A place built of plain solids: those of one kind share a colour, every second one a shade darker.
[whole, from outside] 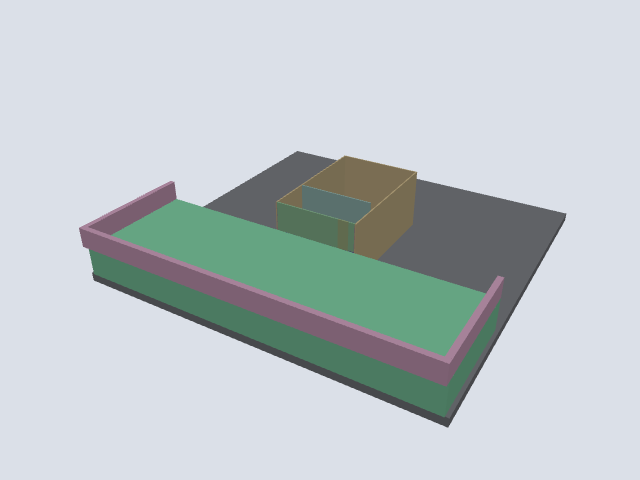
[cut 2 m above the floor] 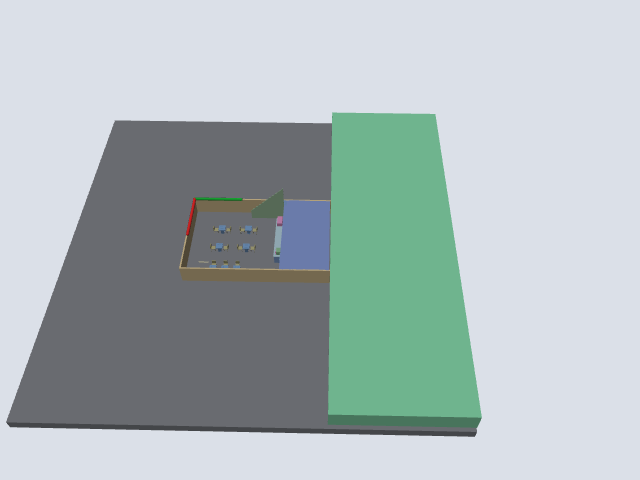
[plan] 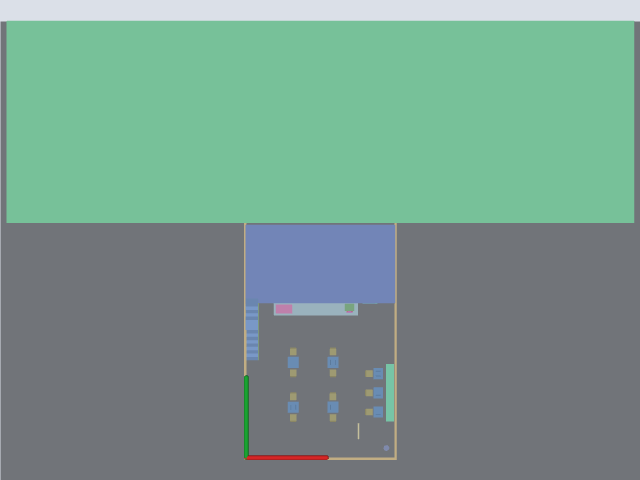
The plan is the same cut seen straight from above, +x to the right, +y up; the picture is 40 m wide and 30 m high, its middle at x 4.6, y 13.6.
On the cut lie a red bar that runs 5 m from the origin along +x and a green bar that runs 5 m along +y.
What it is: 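A cafe in the deep cellar of an old town house, fitted out in the 2010s to 2020s; 9.2 x 14.5 m; the hall a cellar under a ceiling 2.54 m high; over the flight a stairwell up to the entrance level's ceiling, 6.93 m over the hall's floor; the entrance level at street height, 3.62 m over the hall's floor, over the rear 4.9 m, with the street door 0.95 x 2.15 m and a glazed street front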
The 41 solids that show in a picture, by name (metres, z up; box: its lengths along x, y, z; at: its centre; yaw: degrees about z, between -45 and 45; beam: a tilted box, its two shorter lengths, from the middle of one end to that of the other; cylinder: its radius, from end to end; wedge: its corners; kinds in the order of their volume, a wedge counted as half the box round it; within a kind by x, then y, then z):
{
 "street_ground_1": {"box": [39.25, 12.65, 3.67], "at": [4.62, 20.98, 1.78]},
 "upper_1": {"box": [9.35, 4.91, 3.67], "at": [4.62, 12.11, 1.78]},
 "street_hedge_1": {"box": [0.6, 12.65, 2.2], "at": [-14.7, 20.98, 4.72]},
 "street_hedge_2": {"box": [39.25, 0.6, 2.2], "at": [4.62, 27.61, 4.72]},
 "street_hedge_3": {"box": [0.6, 12.65, 2.2], "at": [23.95, 20.98, 4.72]},
 "wall_1": {"box": [0.15, 14.81, 6.98], "at": [-0.07, 7.25, 3.44]},
 "wall_2": {"box": [3.87, 0.15, 6.98], "at": [1.78, -0.07, 3.44]},
 "wall_3": {"box": [1.5, 0.15, 6.98], "at": [4.17, -0.07, 3.44]},
 "wall_4": {"box": [4.78, 0.15, 6.98], "at": [7.01, -0.07, 3.44]},
 "wall_5": {"box": [0.15, 14.81, 6.98], "at": [9.32, 7.25, 3.44]},
 "entrance_wall_1": {"box": [8.46, 0.15, 3.36], "at": [5.02, 9.72, 5.25]},
 "stair_step_1": {"box": [0.79, 0.42, 0.66], "at": [0.34, 6.71, 0.28]},
 "stair_step_2": {"box": [0.79, 0.42, 1.06], "at": [0.34, 7.13, 0.48]},
 "stair_step_3": {"box": [0.79, 0.42, 1.66], "at": [0.34, 7.76, 0.78]},
 "stair_step_4": {"box": [0.79, 0.42, 2.07], "at": [0.34, 8.18, 0.98]},
 "stair_step_5": {"box": [0.79, 0.42, 2.88], "at": [0.34, 9.02, 1.39]},
 "stair_step_6": {"box": [0.79, 0.51, 3.48], "at": [0.34, 9.7, 1.69]},
 "window_wall_1": {"box": [0.7, 0.15, 3.31], "at": [0.35, 14.59, 5.28]},
 "window_wall_2": {"box": [7.35, 0.15, 3.31], "at": [5.58, 14.59, 5.28]},
 "street_door_wall_1": {"box": [1.2, 0.15, 3.31], "at": [1.3, 14.59, 5.28]},
 "bench_upholstered_1": {"box": [0.5, 3.6, 0.3], "at": [8.98, 4.05, 0.3]},
 "stair_guard_1": {"wedge": [[0.73, 6.08, -0.02], [0.73, 6.08, 1.15], [0.73, 9.66, -0.02], [0.73, 9.66, 4.58], [0.79, 6.08, -0.02], [0.79, 6.08, 1.15], [0.79, 9.66, -0.02], [0.79, 9.66, 4.58]]},
 "display_1": {"box": [1.04, 0.56, 0.45], "at": [2.35, 9.29, 1.27]},
 "meeting_table_1": {"box": [0.7, 0.7, 0.07], "at": [2.93, 3.15, 0.71]},
 "meeting_table_2": {"box": [0.7, 0.7, 0.07], "at": [2.93, 5.95, 0.71]},
 "meeting_table_3": {"box": [0.7, 0.7, 0.07], "at": [5.41, 3.15, 0.71]},
 "meeting_table_4": {"box": [0.7, 0.7, 0.07], "at": [5.41, 5.95, 0.71]},
 "meeting_table_5": {"box": [0.6, 0.7, 0.07], "at": [8.24, 2.85, 0.71]},
 "meeting_table_6": {"box": [0.6, 0.7, 0.07], "at": [8.24, 4.05, 0.71]},
 "meeting_table_7": {"box": [0.6, 0.7, 0.07], "at": [8.24, 5.25, 0.71]},
 "counter_top_1": {"box": [5.26, 0.78, 0.04], "at": [4.34, 9.27, 1.02]},
 "coffee_machine_1": {"box": [0.6, 0.45, 0.45], "at": [6.45, 9.39, 1.26]},
 "side_chair_1": {"box": [0.42, 0.42, 0.04], "at": [2.93, 2.5, 0.43]},
 "side_chair_2": {"box": [0.42, 0.42, 0.04], "at": [2.93, 3.8, 0.43]},
 "side_chair_3": {"box": [0.42, 0.42, 0.04], "at": [2.93, 5.3, 0.43]},
 "side_chair_4": {"box": [0.42, 0.42, 0.04], "at": [2.93, 6.6, 0.43]},
 "side_chair_5": {"box": [0.42, 0.42, 0.04], "at": [5.41, 2.5, 0.43]},
 "side_chair_6": {"box": [0.42, 0.42, 0.04], "at": [5.41, 5.3, 0.43]},
 "side_chair_7": {"box": [0.42, 0.42, 0.04], "at": [7.69, 2.85, 0.43]},
 "side_chair_8": {"box": [0.42, 0.42, 0.04], "at": [7.69, 4.05, 0.43]},
 "side_chair_9": {"box": [0.42, 0.42, 0.04], "at": [7.69, 5.25, 0.43]}
}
